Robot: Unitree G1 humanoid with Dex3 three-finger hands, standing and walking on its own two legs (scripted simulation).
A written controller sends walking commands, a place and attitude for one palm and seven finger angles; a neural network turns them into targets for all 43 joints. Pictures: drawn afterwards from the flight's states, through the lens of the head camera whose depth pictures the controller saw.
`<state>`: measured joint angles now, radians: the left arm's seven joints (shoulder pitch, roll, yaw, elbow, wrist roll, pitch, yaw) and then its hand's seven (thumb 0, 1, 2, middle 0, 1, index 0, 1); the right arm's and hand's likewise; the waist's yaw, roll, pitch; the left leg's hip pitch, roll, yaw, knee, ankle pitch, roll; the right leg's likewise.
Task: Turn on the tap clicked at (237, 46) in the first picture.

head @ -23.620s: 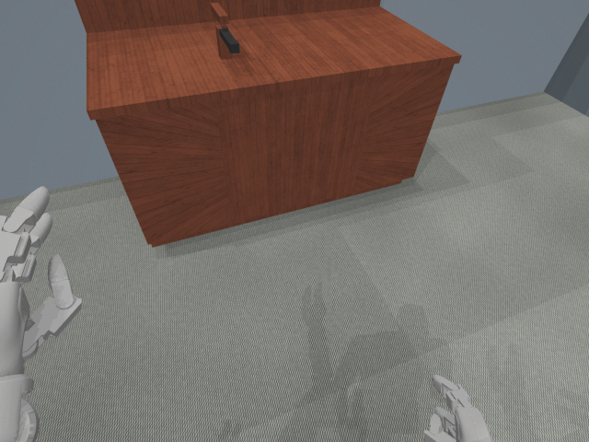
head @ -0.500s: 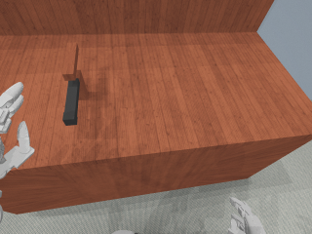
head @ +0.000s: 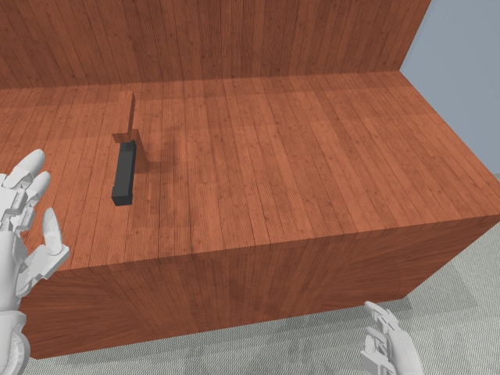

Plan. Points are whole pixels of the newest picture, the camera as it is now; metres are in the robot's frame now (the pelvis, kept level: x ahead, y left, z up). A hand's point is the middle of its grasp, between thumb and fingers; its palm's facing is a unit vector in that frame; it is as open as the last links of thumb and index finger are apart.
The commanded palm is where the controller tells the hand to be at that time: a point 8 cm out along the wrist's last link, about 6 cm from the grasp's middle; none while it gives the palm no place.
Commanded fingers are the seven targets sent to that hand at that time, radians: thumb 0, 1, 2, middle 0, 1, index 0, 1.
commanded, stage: come to a stop and stand still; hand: left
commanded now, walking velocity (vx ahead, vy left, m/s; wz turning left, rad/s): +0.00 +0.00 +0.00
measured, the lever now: (122, 195) +0.39 +0.28 +0.03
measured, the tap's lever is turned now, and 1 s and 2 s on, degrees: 0 0 0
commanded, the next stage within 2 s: look again from close up in 0.04 s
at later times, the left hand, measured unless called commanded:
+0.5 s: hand (70, 243) +0.22 +0.24 +0.16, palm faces +0.32 -0.86 -0.40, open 7.5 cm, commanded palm +0.16 +0.28 +0.17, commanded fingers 0.00 0.90 0.90 -0.20 -0.30 -0.20 -0.30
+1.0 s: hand (70, 262) +0.20 +0.23 +0.16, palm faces +0.52 -0.80 -0.31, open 7.5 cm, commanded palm +0.15 +0.27 +0.16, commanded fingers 0.00 0.90 0.90 -0.20 -0.30 -0.20 -0.30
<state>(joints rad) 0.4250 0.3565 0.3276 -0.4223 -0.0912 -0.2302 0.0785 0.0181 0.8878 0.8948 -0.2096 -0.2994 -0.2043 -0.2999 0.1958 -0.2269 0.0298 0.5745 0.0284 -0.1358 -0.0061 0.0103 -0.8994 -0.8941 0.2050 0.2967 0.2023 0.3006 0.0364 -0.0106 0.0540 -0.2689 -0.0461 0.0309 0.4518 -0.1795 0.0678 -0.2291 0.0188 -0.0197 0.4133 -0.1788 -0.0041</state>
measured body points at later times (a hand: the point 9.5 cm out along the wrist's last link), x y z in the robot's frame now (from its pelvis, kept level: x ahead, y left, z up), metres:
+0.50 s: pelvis +0.00 +0.00 +0.00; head +0.01 +0.01 +0.45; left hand +0.20 +0.28 +0.18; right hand +0.16 -0.22 -0.07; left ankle +0.04 +0.07 -0.74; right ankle +0.03 -0.12 -0.74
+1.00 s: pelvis +0.01 -0.05 -0.02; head +0.01 -0.06 +0.43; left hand +0.17 +0.27 +0.17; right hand +0.24 -0.24 -0.09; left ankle +0.04 +0.07 -0.74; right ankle +0.03 -0.12 -0.74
